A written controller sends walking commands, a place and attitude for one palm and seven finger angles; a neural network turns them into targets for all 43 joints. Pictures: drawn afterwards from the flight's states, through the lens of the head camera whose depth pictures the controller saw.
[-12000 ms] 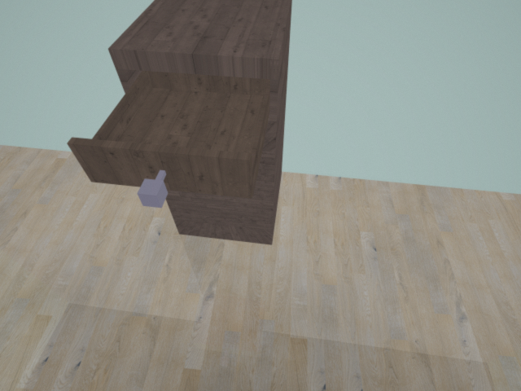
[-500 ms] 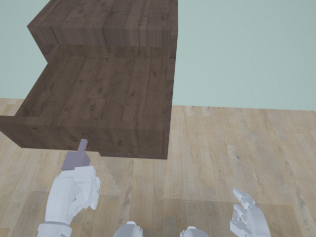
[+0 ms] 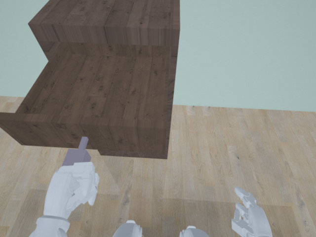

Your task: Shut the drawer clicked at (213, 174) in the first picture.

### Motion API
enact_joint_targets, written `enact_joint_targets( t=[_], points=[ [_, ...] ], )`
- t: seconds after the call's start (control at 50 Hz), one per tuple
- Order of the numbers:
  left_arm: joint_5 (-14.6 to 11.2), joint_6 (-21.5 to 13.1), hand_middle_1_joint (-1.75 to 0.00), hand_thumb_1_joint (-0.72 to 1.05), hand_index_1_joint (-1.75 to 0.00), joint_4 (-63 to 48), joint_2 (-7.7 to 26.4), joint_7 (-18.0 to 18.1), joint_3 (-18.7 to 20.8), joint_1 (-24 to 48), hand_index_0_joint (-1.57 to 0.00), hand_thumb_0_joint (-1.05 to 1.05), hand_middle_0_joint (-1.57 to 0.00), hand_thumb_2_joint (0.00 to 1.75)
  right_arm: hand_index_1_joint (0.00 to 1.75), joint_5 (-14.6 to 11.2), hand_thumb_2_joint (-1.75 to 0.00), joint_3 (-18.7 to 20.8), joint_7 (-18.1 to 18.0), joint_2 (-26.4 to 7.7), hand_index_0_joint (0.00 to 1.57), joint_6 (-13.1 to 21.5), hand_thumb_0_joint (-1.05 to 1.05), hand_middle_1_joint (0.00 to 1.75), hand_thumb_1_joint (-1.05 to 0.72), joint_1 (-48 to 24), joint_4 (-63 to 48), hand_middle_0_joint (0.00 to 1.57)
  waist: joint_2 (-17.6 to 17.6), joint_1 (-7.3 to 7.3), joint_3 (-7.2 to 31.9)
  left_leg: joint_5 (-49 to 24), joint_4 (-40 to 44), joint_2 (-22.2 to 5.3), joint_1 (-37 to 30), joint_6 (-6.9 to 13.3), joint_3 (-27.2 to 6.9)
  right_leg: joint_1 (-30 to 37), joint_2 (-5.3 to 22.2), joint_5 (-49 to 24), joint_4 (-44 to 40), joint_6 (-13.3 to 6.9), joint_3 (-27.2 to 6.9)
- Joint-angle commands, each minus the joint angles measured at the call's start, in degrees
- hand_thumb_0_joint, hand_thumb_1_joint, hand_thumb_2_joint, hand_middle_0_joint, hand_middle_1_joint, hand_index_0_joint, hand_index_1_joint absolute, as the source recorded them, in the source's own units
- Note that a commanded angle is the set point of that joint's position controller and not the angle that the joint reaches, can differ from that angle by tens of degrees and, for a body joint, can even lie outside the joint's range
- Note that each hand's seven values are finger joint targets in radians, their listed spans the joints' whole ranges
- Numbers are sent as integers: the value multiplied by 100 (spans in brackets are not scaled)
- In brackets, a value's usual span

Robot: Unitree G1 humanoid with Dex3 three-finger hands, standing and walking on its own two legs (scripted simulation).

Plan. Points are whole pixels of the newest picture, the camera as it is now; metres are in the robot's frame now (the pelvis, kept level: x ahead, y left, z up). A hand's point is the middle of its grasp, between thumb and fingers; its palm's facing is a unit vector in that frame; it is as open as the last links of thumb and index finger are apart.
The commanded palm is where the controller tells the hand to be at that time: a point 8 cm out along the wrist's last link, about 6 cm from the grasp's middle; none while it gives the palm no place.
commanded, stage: push the drawer shut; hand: left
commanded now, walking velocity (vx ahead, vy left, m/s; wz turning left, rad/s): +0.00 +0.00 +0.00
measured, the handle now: (80, 153) +0.30 +0.19 +0.07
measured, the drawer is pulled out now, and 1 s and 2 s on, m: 0.30 0.18 0.06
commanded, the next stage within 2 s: none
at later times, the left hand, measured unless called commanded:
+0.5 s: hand (100, 162) +0.28 +0.14 +0.06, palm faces -0.09 -0.99 -0.05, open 3.3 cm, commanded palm +0.27 +0.21 +0.07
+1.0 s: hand (106, 138) +0.34 +0.14 +0.06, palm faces -0.08 -1.00 -0.05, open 3.3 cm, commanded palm +0.33 +0.21 +0.07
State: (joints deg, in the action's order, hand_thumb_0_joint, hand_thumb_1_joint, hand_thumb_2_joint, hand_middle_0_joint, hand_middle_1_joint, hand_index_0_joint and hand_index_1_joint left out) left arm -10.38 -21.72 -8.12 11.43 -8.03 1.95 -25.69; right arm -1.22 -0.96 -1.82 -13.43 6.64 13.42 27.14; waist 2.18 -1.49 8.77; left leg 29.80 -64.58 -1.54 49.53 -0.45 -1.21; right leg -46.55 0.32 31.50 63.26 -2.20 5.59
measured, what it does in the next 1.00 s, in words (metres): stands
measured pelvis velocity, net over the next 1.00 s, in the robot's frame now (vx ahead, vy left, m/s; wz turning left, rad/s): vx -0.02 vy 0.01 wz -0.01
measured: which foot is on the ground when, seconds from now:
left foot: down 0.00-1.00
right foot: down 0.00-1.00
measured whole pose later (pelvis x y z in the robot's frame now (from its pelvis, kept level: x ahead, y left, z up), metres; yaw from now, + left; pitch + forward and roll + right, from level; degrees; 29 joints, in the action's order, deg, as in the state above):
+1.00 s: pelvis -0.02 +0.01 +0.01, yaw -1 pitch +15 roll -1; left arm -9.2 -21.1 23.2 12.1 -6.5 5.2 10.8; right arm -1.4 -1.7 -1.5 -14.1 3.5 13.0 33.7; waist 1.3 -3.2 6.4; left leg 26.3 -60.4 -1.1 48.8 0.5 0.3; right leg -46.5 0.7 27.8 59.7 -1.3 4.1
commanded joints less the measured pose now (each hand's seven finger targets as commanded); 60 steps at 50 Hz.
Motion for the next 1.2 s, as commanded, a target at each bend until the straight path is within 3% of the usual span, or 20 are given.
enact_joint_targets(
  t=[0.0, 0.08, 0.12, 0.14, 0.18, 0.32, 0.42, 0.48, 0.52, 0.66, 0.7, 0.78, 0.82, 0.9, 0.96, 1.0, 1.1, 1.18],
  points=[
    [-154, -275, -160, 90, -160, -1022, 450, 50, 347, 784, -140, 0, -140, 90, 30, -21, -90, 294, -83, -709, 20, 353, 0, 30, -90, -205, -809, 20, -106, -161, 1022, -1372, 805, 166, -803, 209, 23, 755, -53, -1539, -1177, 127, -428],
    [-111, -223, -160, 90, -160, -841, 509, 120, 310, 1351, -140, 0, -140, 90, 30, -11, -90, 268, -96, -765, 20, 373, 0, 30, -90, -216, -726, 20, -119, -238, 912, -1176, 850, 142, -792, 211, -35, 557, -65, -1243, -1203, 126, -369],
    [-125, -202, -160, 90, -160, -664, 599, 135, 449, 1482, -140, 0, -140, 90, 30, -14, -90, 269, -104, -780, 20, 370, 0, 30, -90, -191, -699, 20, -199, -199, 977, -1077, 887, 143, -764, 197, -33, 596, -61, -1097, -1233, 124, -383],
    [-124, -189, -160, 90, -160, -642, 487, 119, 301, 1738, -140, 0, -140, 90, 30, -22, -90, 255, -104, -777, 20, 373, 0, 30, -90, -237, -700, 20, -192, -247, 975, -975, 885, 155, -759, 210, -28, 546, -59, -979, -1263, 142, -402],
    [-117, -162, -160, 90, -160, -481, 645, 149, 435, 2035, -140, 0, -140, 90, 30, -26, -90, 242, -114, -797, 20, 373, 0, 30, -90, -248, -628, 20, -159, -233, 912, -848, 927, 148, -722, 207, -49, 544, -53, -758, -1334, 118, -433],
    [-128, -13, -160, 90, -160, 0, 657, 173, 490, 2701, -140, 0, -140, 90, 30, -44, -90, 225, -109, -801, 20, 321, 0, 30, -90, -280, -518, 20, -116, -185, 1135, -925, 1096, 160, -919, 204, -25, 748, -31, -876, -1423, 118, -440],
    [-114, -5, -160, 90, -160, 488, 650, 236, 475, 3430, -140, 0, -140, 90, 30, -50, -90, 192, -93, -811, 20, 270, 0, 30, -90, -307, -427, 20, -149, -239, 911, -713, 1189, 165, -849, 195, -35, 670, -28, -648, -1509, 122, -456],
    [-81, -58, -160, 90, -160, 668, 744, 278, 578, 3707, -140, 0, -140, 90, 30, -45, -90, 213, -89, -840, 20, 258, 0, 30, -90, -270, -370, 20, -82, -213, 1068, -818, 1231, 155, -973, 195, -57, 685, -36, -790, -1446, 103, -415],
    [-96, -81, -160, 90, -160, 721, 628, 273, 528, 3700, -140, 0, -140, 90, 30, -32, -90, 233, -56, -824, 20, 243, 0, 30, -90, -222, -369, 20, -146, -165, 1299, -1051, 1256, 157, -1115, 190, -34, 848, -37, -1088, -1417, 108, -401],
    [-68, -191, -160, 90, -160, 1061, 766, 323, 704, 4161, -140, 0, -140, 90, 30, -25, -90, 261, -15, -839, 20, 153, 0, 30, -90, -178, -269, 20, -126, -145, 1328, -1206, 1285, 144, -1155, 168, -3, 899, -30, -1319, -1391, 103, -419],
    [-43, -213, -160, 90, -160, 1202, 643, 314, 571, 4297, -140, 0, -140, 90, 30, -15, -90, 260, -1, -844, 20, 125, 0, 30, -90, -148, -245, 20, -235, -214, 1338, -1233, 1272, 141, -1147, 187, -11, 892, -38, -1379, -1383, 121, -414],
    [-17, -248, -160, 90, -160, 1457, 855, 350, 751, 4735, -140, 0, -140, 90, 30, -18, -90, 266, -19, -879, 20, 55, 0, 30, -90, -100, -152, 20, -187, -252, 1362, -1201, 1254, 131, -1110, 188, -8, 856, -43, -1353, -1365, 121, -430],
    [-13, -242, -160, 90, -160, 1625, 762, 338, 673, 5020, -140, 0, -140, 90, 30, -23, -90, 263, -19, -863, 20, 29, 0, 30, -90, -89, -110, 20, -114, -299, 1351, -1177, 1242, 134, -1159, 180, -5, 772, -39, -1354, -1368, 125, -435],
    [-16, -228, -160, 90, -160, 1988, 952, 315, 904, 5251, -140, 0, -140, 90, 30, -22, -90, 266, -36, -878, 20, -35, 0, 30, -90, -13, -44, 20, -121, -246, 1508, -1263, 1243, 141, -1146, 178, 14, 897, -44, -1480, -1361, 118, -463],
    [-15, -222, -160, 90, -160, 2161, 884, 293, 833, 5609, -140, 0, -140, 90, 30, -37, -90, 274, -37, -869, 20, -81, 0, 30, -90, 17, -12, 20, -145, -298, 1540, -1283, 1246, 133, -1181, 167, 22, 871, -40, -1525, -1370, 128, -463],
    [-3, -226, -160, 90, -160, 2320, 1011, 309, 975, 5651, -140, 0, -140, 90, 30, -21, -90, 271, -23, -877, 20, -113, 0, 30, -90, 89, 14, 20, -104, -258, 1651, -1388, 1240, 133, -1211, 170, 18, 931, -57, -1646, -1339, 118, -465],
    [22, -283, -160, 90, -160, 2746, 1063, 270, 1010, 6153, -140, 0, -140, 90, 30, -12, -90, 260, 10, -872, 20, -185, 0, 30, -90, 192, 49, 20, -229, -328, 1557, -1329, 1211, 141, -1006, 184, 50, 972, -72, -1666, -1357, 136, -519],
    [41, -332, -160, 90, -160, 3111, 1399, 220, 1261, 6610, -140, 0, -140, 90, 30, -5, -90, 264, 6, -901, 20, -239, 0, 30, -90, 293, 107, 20, -184, -341, 1636, -1234, 1158, 147, -847, 192, 59, 993, -73, -1565, -1344, 134, -586]
  ],
)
